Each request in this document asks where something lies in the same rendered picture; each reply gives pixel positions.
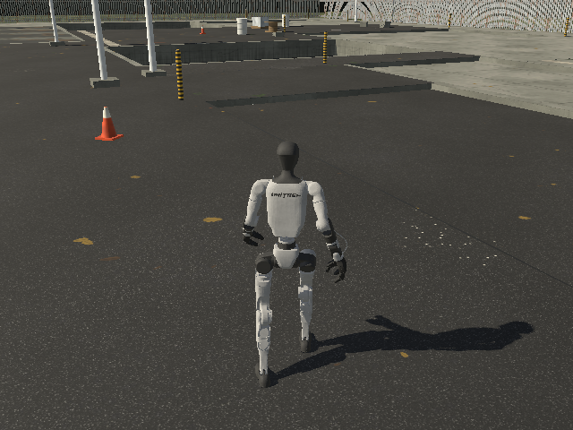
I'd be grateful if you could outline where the robot right forearm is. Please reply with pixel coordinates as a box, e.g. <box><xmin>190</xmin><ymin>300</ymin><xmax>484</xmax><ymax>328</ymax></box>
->
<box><xmin>322</xmin><ymin>218</ymin><xmax>344</xmax><ymax>262</ymax></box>

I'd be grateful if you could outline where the right robot hand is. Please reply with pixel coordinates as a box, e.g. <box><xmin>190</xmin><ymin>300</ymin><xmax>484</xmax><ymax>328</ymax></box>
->
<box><xmin>326</xmin><ymin>257</ymin><xmax>346</xmax><ymax>283</ymax></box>

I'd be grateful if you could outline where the robot right foot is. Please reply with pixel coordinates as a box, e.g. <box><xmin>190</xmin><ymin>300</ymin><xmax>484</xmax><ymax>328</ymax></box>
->
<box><xmin>299</xmin><ymin>331</ymin><xmax>312</xmax><ymax>353</ymax></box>

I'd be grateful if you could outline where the left robot hand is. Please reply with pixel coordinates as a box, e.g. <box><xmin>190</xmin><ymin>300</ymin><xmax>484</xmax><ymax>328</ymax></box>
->
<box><xmin>243</xmin><ymin>231</ymin><xmax>264</xmax><ymax>246</ymax></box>

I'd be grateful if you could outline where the left robot upper arm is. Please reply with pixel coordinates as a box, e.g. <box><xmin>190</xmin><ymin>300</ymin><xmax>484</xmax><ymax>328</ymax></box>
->
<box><xmin>244</xmin><ymin>179</ymin><xmax>269</xmax><ymax>227</ymax></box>

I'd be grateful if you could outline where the robot left forearm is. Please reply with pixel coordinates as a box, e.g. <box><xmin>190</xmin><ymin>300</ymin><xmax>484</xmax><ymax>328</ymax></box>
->
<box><xmin>243</xmin><ymin>213</ymin><xmax>254</xmax><ymax>237</ymax></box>

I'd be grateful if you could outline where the right robot upper arm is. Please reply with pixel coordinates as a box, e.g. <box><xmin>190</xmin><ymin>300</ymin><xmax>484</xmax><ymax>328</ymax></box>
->
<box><xmin>305</xmin><ymin>180</ymin><xmax>330</xmax><ymax>232</ymax></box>

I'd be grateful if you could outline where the robot left thigh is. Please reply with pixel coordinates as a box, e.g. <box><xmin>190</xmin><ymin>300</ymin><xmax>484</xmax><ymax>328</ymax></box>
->
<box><xmin>255</xmin><ymin>251</ymin><xmax>274</xmax><ymax>326</ymax></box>

